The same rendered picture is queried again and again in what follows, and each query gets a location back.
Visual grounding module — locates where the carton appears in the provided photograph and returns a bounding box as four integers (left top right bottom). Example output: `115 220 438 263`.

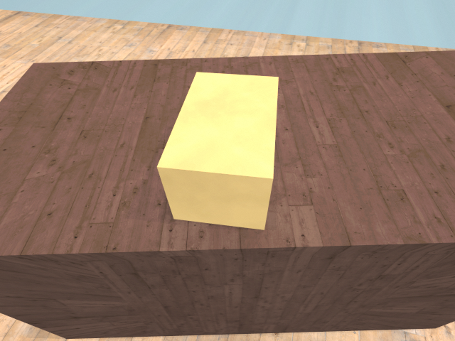
157 72 279 230

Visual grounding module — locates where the pedestal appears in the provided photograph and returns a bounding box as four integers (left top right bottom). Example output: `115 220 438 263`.
0 50 455 339

